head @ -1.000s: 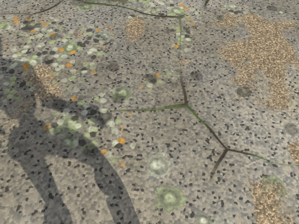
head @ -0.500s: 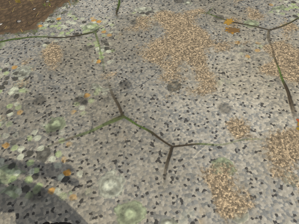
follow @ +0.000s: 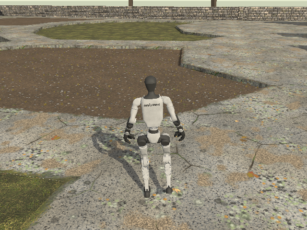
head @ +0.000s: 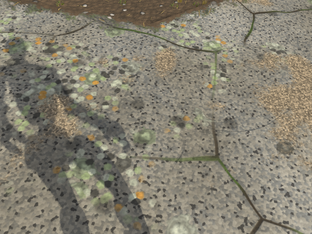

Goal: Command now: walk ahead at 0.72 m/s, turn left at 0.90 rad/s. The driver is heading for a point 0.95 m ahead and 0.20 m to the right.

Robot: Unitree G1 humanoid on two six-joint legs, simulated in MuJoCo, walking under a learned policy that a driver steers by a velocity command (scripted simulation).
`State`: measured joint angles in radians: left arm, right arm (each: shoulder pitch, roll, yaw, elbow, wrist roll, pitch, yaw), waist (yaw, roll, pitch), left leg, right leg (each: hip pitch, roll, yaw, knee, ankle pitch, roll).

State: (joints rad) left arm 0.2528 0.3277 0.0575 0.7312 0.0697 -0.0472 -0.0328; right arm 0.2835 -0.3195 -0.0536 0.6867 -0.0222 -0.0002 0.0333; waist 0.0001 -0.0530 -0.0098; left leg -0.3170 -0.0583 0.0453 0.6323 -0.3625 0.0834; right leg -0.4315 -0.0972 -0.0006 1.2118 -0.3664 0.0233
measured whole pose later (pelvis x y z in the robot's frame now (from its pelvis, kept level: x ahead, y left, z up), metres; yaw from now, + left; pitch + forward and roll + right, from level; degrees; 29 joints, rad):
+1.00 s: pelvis +0.41 +0.10 +0.01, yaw -33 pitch +1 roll +1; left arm 0.24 0.37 0.10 0.62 -0.03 0.08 0.02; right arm 0.11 -0.25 -0.04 0.61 -0.03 0.01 -0.06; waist 0.01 -0.04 0.06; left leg -0.29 0.00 0.05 0.43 -0.16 0.02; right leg -0.59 -0.02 0.07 1.19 -0.34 0.12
